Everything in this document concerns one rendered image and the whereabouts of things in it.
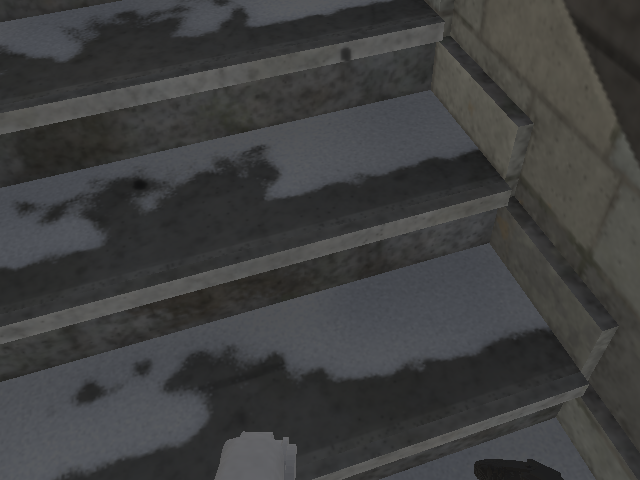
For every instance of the right robot hand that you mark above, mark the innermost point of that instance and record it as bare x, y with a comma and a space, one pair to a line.
499, 469

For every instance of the robot left thigh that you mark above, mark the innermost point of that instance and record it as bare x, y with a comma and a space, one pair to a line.
258, 456

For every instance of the left robot shin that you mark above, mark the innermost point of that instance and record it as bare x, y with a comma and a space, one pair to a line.
226, 443

